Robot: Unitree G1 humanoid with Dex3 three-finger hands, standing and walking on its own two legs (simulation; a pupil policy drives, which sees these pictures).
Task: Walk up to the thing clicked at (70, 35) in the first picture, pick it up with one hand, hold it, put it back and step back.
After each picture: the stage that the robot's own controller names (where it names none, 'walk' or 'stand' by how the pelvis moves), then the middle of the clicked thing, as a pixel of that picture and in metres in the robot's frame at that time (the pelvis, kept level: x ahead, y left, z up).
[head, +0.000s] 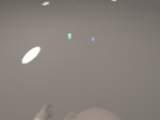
stand; (69, 36) +1.91 +0.64 -0.72
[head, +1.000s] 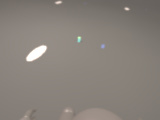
walk; (79, 39) +1.83 +0.28 -0.69
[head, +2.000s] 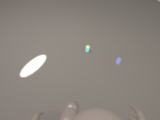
walk; (87, 48) +1.23 +0.11 -0.70
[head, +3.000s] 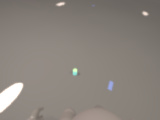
walk; (75, 72) +0.78 +0.18 -0.71
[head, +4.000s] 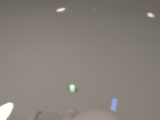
walk; (72, 88) +0.51 +0.21 -0.71
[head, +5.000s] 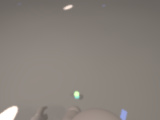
stand; (76, 95) +0.38 +0.17 -0.70
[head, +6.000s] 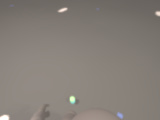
stand; (72, 100) +0.33 +0.19 -0.71
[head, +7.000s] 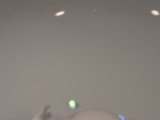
stand; (72, 104) +0.29 +0.21 -0.72
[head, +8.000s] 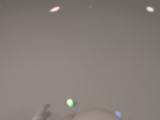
stand; (70, 102) +0.27 +0.22 -0.73
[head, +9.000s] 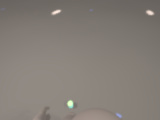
stand; (70, 104) +0.28 +0.21 -0.73
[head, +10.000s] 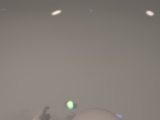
stand; (70, 105) +0.28 +0.21 -0.73
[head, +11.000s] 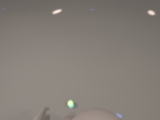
stand; (70, 104) +0.28 +0.21 -0.73
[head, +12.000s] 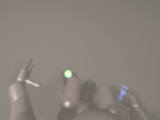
go down; (68, 74) +0.33 +0.22 -0.45
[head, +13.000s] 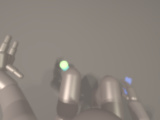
go down; (64, 66) +0.36 +0.25 -0.31
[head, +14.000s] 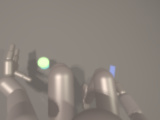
close in; (44, 63) +0.33 +0.28 -0.23
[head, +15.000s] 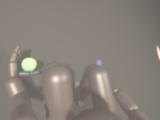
close; (29, 65) +0.32 +0.29 -0.21
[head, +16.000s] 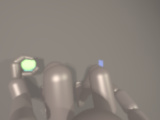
lift; (29, 66) +0.31 +0.30 -0.21
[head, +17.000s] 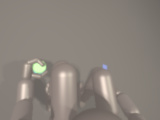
lift; (39, 68) +0.27 +0.28 -0.19
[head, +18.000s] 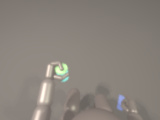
lift; (62, 73) +0.31 +0.19 +0.01
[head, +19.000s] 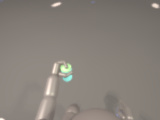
hold; (66, 72) +0.33 +0.17 +0.02
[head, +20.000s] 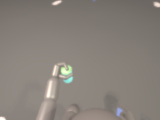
hold; (67, 74) +0.31 +0.18 +0.01
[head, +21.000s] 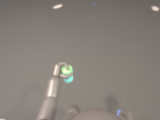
hold; (67, 73) +0.32 +0.17 +0.01
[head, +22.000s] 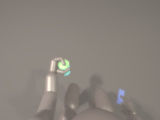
crouch; (64, 67) +0.36 +0.19 -0.06
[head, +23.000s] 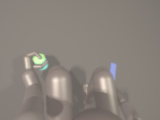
lower; (40, 62) +0.35 +0.28 -0.19
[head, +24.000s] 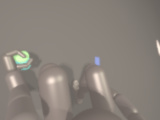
lower; (23, 60) +0.35 +0.31 -0.22
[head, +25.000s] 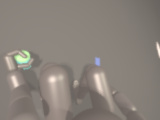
lower; (24, 60) +0.35 +0.31 -0.22
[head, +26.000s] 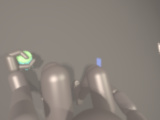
lower; (25, 60) +0.34 +0.31 -0.21
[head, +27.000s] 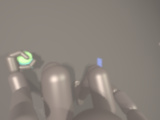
loosen; (26, 61) +0.33 +0.31 -0.21
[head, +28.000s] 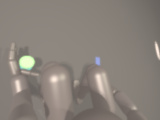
withdraw; (26, 64) +0.32 +0.29 -0.22
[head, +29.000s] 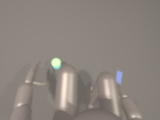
stand; (56, 64) +0.35 +0.27 -0.28
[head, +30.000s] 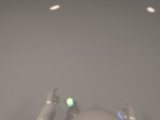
stand; (70, 102) +0.29 +0.19 -0.65
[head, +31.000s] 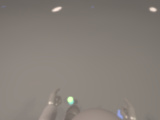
stand; (70, 100) +0.32 +0.21 -0.66
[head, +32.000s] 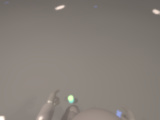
stand; (70, 99) +0.32 +0.20 -0.68
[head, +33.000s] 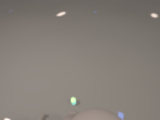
walk; (73, 101) +0.34 +0.19 -0.72
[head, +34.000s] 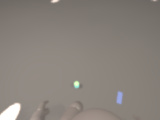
walk; (76, 84) +0.47 +0.19 -0.71
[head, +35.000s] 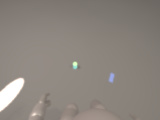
walk; (75, 65) +0.76 +0.21 -0.71
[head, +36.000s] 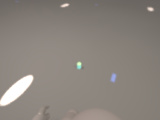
stand; (79, 65) +0.92 +0.22 -0.71
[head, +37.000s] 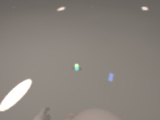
stand; (76, 67) +0.92 +0.26 -0.73
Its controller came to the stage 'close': yes
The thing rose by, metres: 0.71
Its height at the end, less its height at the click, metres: +0.00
